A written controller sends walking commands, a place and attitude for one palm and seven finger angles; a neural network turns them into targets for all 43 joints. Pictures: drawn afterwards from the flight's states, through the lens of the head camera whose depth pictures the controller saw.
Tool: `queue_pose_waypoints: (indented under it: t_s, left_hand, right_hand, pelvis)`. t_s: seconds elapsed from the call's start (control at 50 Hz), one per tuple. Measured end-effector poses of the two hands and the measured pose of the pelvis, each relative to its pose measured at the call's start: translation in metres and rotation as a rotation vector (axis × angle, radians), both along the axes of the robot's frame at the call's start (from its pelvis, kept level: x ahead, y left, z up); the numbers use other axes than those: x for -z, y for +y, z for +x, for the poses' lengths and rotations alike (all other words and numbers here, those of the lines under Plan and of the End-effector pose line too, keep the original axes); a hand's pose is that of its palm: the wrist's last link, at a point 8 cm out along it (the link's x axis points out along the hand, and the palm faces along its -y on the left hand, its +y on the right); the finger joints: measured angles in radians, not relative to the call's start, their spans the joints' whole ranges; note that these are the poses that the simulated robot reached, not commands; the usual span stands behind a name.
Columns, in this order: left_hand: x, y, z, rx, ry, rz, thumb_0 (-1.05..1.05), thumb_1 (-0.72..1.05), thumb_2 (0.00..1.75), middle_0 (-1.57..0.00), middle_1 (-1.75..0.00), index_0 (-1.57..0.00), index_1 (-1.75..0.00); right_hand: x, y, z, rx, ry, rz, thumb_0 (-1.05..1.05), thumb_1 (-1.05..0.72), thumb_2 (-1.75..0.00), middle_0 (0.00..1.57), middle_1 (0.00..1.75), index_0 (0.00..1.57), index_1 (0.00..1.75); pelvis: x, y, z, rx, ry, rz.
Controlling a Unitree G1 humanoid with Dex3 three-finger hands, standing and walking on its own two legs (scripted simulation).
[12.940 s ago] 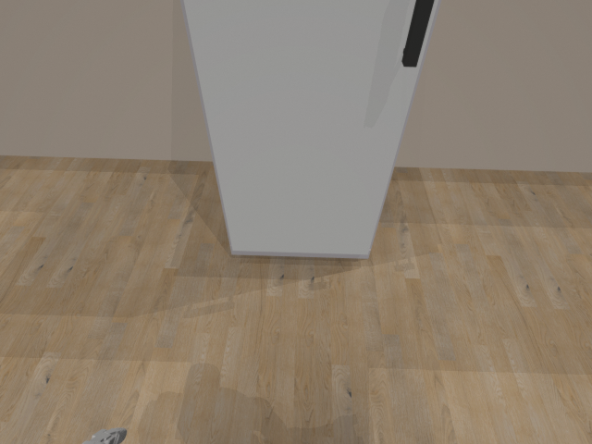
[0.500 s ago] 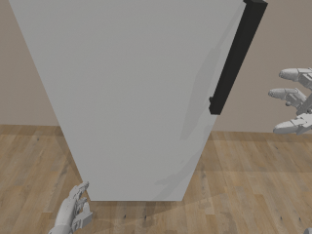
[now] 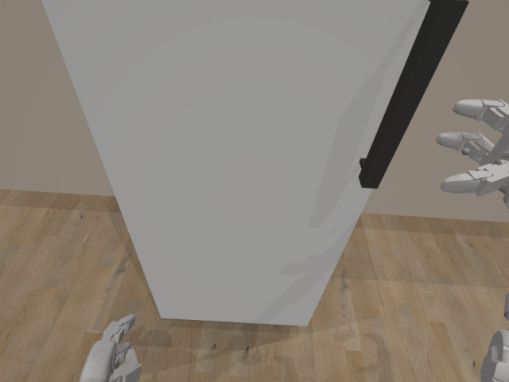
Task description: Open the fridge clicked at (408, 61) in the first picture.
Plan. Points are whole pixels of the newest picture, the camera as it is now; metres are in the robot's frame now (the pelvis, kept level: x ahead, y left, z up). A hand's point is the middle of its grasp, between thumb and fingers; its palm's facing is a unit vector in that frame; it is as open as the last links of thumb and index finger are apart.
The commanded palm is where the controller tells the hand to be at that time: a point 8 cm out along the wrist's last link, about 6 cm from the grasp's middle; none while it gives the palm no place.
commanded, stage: move the hooked fingers beside the handle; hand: right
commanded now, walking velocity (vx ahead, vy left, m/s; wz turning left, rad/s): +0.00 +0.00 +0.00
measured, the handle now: (395, 103) +0.46 -0.17 +0.26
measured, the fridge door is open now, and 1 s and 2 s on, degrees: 0 0 0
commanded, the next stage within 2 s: feel for the door with the fingertips in 1.12 s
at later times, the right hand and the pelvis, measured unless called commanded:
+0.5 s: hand (450, 133) +0.43 -0.25 +0.23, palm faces +0.04 +1.00 -0.02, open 14.0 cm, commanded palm +0.38 -0.30 +0.24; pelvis +0.01 -0.01 +0.00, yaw +2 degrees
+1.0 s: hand (458, 139) +0.40 -0.25 +0.24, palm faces +0.04 +1.00 -0.03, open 14.0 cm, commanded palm +0.37 -0.29 +0.24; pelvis +0.01 -0.01 +0.00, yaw +0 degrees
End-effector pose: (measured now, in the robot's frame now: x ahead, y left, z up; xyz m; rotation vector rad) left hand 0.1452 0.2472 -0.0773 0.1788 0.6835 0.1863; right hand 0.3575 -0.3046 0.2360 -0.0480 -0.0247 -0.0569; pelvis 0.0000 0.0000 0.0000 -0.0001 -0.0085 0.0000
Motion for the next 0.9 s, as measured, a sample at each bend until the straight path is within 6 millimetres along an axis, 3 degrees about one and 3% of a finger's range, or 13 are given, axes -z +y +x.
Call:
queue_pose_waypoints:
  t_s: [0.24, 0.4, 0.5, 0.74, 0.9]
  left_hand:
    - [0.007, 0.008, -0.023, -0.048, 0.073, 0.011, 0.01, 0.91, 0.90, -0.21, -0.30, -0.21, -0.30]
    - [0.010, 0.008, -0.030, -0.065, 0.109, 0.015, 0.01, 0.91, 0.90, -0.21, -0.30, -0.21, -0.30]
    - [0.009, 0.007, -0.031, -0.079, 0.104, 0.004, 0.01, 0.91, 0.90, -0.21, -0.30, -0.21, -0.30]
    - [0.003, -0.003, -0.003, -0.024, 0.061, 0.007, 0.01, 0.91, 0.90, -0.21, -0.30, -0.20, -0.30]
    - [-0.006, -0.017, 0.019, 0.016, -0.002, -0.004, 0.01, 0.91, 0.90, -0.21, -0.30, -0.21, -0.30]
  right_hand:
    - [0.003, 0.004, 0.026, -0.014, 0.010, 0.007, -0.01, 0.50, -0.30, 0.30, 1.20, 0.30, 1.20]
    - [0.005, 0.008, 0.044, -0.020, 0.006, 0.024, -0.01, 0.50, -0.30, 0.30, 1.20, 0.30, 1.20]
    - [0.003, 0.003, 0.045, -0.016, -0.020, 0.023, -0.01, 0.50, -0.30, 0.30, 1.20, 0.30, 1.20]
    - [0.005, -0.006, 0.018, -0.018, -0.029, 0.006, -0.01, 0.50, -0.30, 0.30, 1.20, 0.30, 1.20]
    - [0.003, 0.002, 0.020, -0.018, -0.011, 0.017, -0.01, 0.50, -0.30, 0.30, 1.20, 0.30, 1.20]
  pelvis:
    - [0.000, -0.002, 0.004, -0.010, 0.020, 0.003]
    - [-0.001, -0.004, 0.007, -0.016, 0.035, 0.003]
    - [-0.001, -0.006, 0.012, -0.029, 0.038, 0.003]
    - [0.000, -0.010, 0.014, -0.012, 0.025, 0.007]
    - [-0.001, -0.011, 0.008, -0.002, 0.019, 0.007]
